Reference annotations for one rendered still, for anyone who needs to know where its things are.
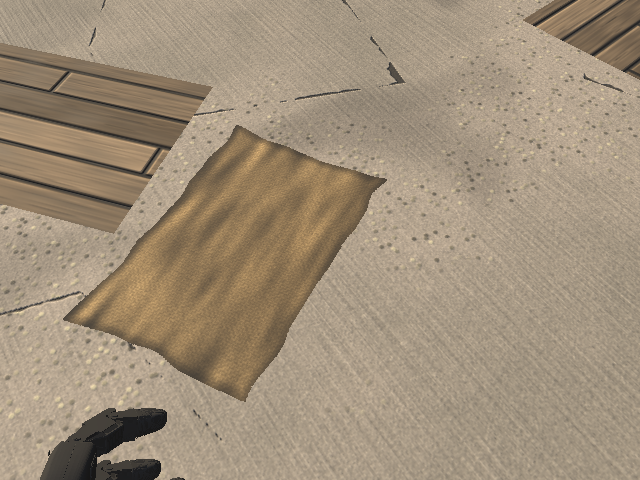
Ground left robot hand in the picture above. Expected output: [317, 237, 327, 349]
[40, 408, 185, 480]

